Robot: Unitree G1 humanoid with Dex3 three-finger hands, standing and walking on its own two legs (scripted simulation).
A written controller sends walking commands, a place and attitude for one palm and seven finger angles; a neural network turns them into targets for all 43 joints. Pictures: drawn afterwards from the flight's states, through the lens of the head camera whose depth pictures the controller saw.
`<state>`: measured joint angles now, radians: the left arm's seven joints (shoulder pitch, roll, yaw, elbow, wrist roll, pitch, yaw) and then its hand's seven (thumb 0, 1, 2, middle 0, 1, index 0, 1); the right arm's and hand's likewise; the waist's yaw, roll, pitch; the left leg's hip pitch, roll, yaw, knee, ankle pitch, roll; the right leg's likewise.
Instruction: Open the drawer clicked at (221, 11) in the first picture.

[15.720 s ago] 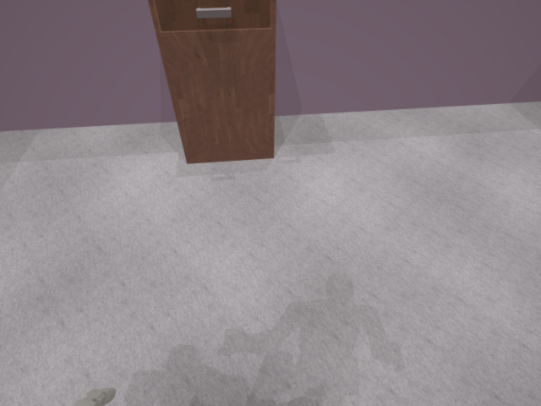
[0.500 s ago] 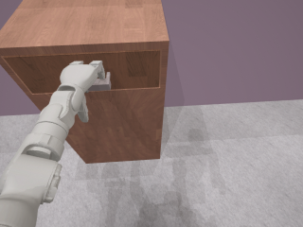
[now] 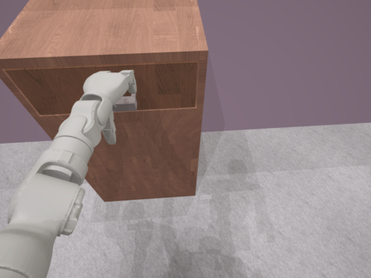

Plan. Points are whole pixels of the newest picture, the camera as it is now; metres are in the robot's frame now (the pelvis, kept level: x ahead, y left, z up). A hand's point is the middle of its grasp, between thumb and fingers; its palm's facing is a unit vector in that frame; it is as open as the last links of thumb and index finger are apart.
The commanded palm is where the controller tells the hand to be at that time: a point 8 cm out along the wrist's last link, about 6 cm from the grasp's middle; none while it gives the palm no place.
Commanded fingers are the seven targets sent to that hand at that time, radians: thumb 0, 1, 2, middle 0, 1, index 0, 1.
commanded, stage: move the hooked fingers above the handle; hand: left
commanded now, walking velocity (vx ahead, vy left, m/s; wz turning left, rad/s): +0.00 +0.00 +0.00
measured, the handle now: (110, 98) +0.55 +0.18 +0.05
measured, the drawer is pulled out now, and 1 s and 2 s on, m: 0.00 0.00 0.00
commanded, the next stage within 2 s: lower the fingers behind the handle in 0.34 s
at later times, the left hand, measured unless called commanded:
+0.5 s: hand (98, 94) +0.50 +0.18 +0.11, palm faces -0.08 -0.01 -1.00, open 13.5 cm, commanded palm +0.48 +0.19 +0.16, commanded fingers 0.00 -0.50 0.30 -0.30 -1.20 -0.30 -1.20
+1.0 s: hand (101, 100) +0.51 +0.18 +0.09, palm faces +0.02 -0.02 -1.00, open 13.6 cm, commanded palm +0.48 +0.19 +0.12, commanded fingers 0.00 -0.50 0.30 -0.30 -1.20 -0.30 -1.20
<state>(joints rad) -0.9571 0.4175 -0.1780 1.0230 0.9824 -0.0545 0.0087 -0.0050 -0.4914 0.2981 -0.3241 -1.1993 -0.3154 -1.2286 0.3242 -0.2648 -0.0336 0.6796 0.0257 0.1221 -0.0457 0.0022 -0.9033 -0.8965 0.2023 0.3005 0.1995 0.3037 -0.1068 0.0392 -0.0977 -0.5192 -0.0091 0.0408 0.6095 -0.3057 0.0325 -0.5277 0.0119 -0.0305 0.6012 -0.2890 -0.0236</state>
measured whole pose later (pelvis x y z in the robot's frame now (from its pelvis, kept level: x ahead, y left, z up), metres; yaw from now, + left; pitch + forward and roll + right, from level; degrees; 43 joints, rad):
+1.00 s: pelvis +0.01 +0.00 +0.00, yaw -1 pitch +15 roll +0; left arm -0.92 0.41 -0.10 1.05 1.05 0.05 0.25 0.00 -0.49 0.30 -0.35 -1.22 -0.34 -1.26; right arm 0.32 -0.25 -0.04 0.71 0.01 0.12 -0.02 0.00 -0.90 -0.90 0.20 0.30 0.20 0.30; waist -0.09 0.06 -0.14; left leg -0.56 0.00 0.05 0.63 -0.33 0.03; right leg -0.57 0.02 -0.02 0.61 -0.30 -0.02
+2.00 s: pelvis +0.01 +0.00 -0.01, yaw -2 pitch +18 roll -1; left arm -0.86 0.46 -0.05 1.09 1.08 -0.03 0.30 0.00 -0.49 0.30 -0.30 -1.20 -0.32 -1.20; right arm 0.37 -0.25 -0.06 0.71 0.00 0.09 -0.03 0.00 -0.90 -0.90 0.20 0.30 0.20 0.30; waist -0.12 0.05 -0.14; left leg -0.67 0.02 0.06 0.71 -0.36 0.03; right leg -0.68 0.04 -0.01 0.68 -0.32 -0.03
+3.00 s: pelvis +0.02 +0.00 -0.01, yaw -1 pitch +18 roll -1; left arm -0.85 0.43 -0.08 1.07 1.08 0.00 0.31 0.00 0.66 0.78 -0.34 -1.34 -0.37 -1.34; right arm 0.35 -0.25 -0.06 0.71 0.00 0.10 -0.02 0.00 -0.90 -0.90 0.20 0.30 0.20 0.30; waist -0.11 0.05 -0.14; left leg -0.65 0.01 0.05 0.70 -0.37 0.03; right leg -0.65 0.03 -0.02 0.67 -0.33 -0.03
